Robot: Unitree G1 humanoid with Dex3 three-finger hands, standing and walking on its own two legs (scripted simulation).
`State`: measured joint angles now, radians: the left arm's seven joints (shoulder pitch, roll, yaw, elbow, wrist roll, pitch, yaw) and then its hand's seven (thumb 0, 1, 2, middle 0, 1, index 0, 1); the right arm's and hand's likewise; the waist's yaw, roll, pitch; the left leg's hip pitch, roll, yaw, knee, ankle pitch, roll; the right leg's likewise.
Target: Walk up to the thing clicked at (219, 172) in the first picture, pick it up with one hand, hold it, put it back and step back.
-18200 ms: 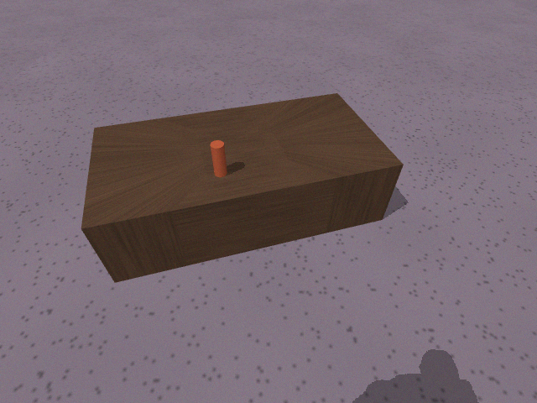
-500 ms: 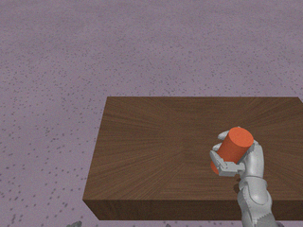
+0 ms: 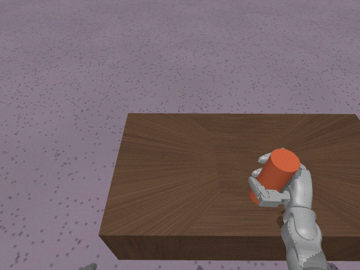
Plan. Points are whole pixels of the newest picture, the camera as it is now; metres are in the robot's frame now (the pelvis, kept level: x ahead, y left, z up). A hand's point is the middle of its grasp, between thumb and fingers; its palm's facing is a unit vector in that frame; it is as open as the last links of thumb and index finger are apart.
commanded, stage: crouch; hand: right
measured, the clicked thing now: (271, 179) +0.34 -0.18 +0.06
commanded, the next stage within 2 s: lower in 1.50 s
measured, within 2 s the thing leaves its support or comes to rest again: neither
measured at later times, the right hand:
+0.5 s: hand (257, 181) +0.39 -0.18 -0.03, palm faces +0.20 +0.98 -0.01, open 7.6 cm
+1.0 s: hand (246, 177) +0.47 -0.20 -0.15, palm faces +0.23 +0.97 -0.01, open 7.6 cm
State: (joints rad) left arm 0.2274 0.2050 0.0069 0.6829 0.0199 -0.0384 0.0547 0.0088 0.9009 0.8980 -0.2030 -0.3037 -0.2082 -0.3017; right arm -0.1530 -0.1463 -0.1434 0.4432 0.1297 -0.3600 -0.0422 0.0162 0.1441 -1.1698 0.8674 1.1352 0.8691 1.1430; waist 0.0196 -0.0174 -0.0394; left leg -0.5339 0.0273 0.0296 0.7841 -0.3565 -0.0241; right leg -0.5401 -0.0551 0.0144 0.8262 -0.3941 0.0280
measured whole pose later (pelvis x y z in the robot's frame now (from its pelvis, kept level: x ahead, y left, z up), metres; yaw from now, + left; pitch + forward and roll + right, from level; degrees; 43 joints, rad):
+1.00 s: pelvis -0.03 +0.00 -0.16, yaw +2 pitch +32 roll +3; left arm 0.24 0.24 0.01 0.70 0.09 0.01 -0.04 0.00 0.90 0.91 -0.20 -0.30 -0.20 -0.30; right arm -0.79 -0.39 -0.48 1.07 0.04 -0.59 0.02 0.01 0.14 -1.17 0.88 1.12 0.88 1.12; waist 0.15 -0.02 -0.16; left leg -1.51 0.02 0.03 1.51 -0.56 -0.02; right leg -1.52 -0.06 0.06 1.57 -0.62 0.03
